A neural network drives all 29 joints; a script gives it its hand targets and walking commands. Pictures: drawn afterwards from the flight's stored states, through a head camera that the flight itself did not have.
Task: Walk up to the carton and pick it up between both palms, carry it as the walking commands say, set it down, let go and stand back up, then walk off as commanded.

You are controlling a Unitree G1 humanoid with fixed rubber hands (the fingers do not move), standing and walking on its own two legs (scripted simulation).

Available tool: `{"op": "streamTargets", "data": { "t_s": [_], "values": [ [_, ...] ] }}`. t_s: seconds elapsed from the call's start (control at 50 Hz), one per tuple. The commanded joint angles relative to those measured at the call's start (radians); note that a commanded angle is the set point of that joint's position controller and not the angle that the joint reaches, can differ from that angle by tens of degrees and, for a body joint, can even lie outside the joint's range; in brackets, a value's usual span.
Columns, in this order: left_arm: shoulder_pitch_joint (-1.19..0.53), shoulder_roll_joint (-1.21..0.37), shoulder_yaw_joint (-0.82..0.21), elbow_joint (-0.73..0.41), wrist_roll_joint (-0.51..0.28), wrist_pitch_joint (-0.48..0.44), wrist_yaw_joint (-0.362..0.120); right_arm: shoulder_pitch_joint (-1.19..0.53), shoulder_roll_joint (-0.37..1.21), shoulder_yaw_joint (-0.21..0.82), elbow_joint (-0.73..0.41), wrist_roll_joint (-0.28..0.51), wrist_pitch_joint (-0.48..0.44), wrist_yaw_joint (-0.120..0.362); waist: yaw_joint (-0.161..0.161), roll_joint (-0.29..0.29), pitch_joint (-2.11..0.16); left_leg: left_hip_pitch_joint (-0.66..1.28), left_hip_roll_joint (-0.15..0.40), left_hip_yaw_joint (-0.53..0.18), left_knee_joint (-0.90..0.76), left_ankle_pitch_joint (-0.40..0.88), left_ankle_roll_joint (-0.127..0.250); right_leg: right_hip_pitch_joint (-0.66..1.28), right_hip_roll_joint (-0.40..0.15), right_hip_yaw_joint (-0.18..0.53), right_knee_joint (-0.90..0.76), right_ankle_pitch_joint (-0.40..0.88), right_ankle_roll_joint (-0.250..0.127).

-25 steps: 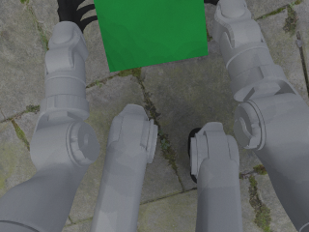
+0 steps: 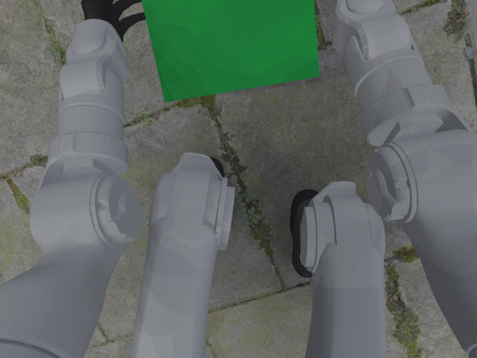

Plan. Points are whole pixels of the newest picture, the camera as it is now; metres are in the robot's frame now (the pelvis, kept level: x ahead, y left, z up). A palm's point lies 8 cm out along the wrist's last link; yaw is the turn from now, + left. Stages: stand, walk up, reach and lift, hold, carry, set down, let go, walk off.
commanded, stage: set down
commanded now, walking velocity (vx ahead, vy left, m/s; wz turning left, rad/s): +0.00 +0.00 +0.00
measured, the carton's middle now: out of the picture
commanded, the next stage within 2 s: none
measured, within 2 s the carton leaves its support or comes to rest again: neither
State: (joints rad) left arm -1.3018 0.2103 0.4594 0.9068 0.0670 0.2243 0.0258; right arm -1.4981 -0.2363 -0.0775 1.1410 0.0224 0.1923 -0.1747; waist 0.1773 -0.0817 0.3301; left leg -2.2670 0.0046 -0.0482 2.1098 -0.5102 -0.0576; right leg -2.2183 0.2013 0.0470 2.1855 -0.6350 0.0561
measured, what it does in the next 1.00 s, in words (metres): stands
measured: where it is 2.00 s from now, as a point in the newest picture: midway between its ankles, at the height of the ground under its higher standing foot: (253, 231)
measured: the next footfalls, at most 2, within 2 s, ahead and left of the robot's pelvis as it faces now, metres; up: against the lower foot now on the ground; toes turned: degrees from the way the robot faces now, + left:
none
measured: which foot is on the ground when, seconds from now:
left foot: down 0.00-1.00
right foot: down 0.00-1.00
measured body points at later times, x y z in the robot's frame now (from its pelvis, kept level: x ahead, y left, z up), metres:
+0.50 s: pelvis +0.00 +0.00 -0.01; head +0.37 +0.04 +0.24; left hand +0.48 +0.29 -0.20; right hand +0.56 -0.02 -0.20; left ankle +0.13 +0.14 -0.35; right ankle +0.09 -0.11 -0.35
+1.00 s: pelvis +0.00 +0.00 -0.01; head +0.36 +0.04 +0.23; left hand +0.47 +0.29 -0.20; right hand +0.56 -0.02 -0.21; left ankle +0.13 +0.14 -0.35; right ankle +0.09 -0.11 -0.35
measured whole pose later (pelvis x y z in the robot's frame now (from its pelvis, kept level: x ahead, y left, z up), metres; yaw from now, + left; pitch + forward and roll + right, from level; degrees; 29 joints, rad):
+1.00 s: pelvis +0.00 +0.00 -0.01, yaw +1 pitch +35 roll +2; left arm -1.36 0.29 0.38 1.07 -0.02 0.16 0.00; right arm -1.53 -0.25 -0.07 1.16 0.01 0.17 -0.08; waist 0.17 -0.05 0.40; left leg -2.27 0.03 -0.02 2.15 -0.50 -0.03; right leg -2.22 0.14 0.03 2.24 -0.63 0.03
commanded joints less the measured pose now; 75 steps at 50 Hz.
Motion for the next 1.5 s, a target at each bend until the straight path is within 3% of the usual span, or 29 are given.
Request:
{"op": "streamTargets", "data": {
  "t_s": [0.0, 0.24, 0.84, 1.06, 1.3, 1.48],
  "values": [
    [-0.654, -0.685, -0.333, -0.126, -0.095, -0.054, -0.25, -0.532, 0.891, 0.205, -0.205, 0.076, -0.063, 0.253, 0.135, -0.085, -1.073, 0.607, -0.062, 0.119, -0.107, 0.415, 0.047, 0.281, 0.005, -0.086, -0.185, 0.257, -0.044],
    [-0.658, -0.671, -0.345, -0.106, -0.133, -0.077, -0.244, -0.548, 0.846, 0.217, -0.23, 0.082, -0.082, 0.254, 0.114, -0.084, -1.058, 0.6, -0.062, 0.107, -0.086, 0.441, 0.047, 0.295, -0.01, -0.078, -0.166, 0.284, -0.047],
    [-0.608, -0.575, -0.296, -0.013, -0.131, -0.099, -0.236, -0.491, 0.719, 0.154, -0.16, 0.028, -0.077, 0.275, 0.086, -0.074, -0.903, 0.524, -0.052, 0.09, -0.069, 0.359, 0.052, 0.241, -0.04, -0.068, -0.149, 0.221, -0.053],
    [-0.563, -0.341, -0.241, 0.064, -0.143, -0.151, -0.161, -0.485, 0.479, 0.149, -0.133, 0.047, -0.095, 0.224, 0.097, -0.076, -0.916, 0.514, -0.033, 0.093, -0.068, 0.336, 0.04, 0.3, -0.071, -0.066, -0.143, 0.21, -0.041],
    [-0.4, 0.21, -0.098, 0.215, -0.164, -0.233, 0.004, -0.414, -0.065, 0.125, -0.1, 0.091, -0.109, 0.084, 0.106, -0.084, -0.961, 0.535, -0.001, 0.08, -0.089, 0.316, 0.033, 0.414, -0.12, -0.039, -0.15, 0.205, -0.015],
    [-0.316, 0.293, -0.089, 0.26, -0.178, -0.256, 0.036, -0.332, -0.155, 0.12, -0.061, 0.097, -0.113, 0.071, 0.105, -0.076, -0.998, 0.584, 0.007, 0.06, -0.084, 0.399, 0.033, 0.364, -0.134, -0.039, -0.128, 0.245, -0.006]
  ]
}}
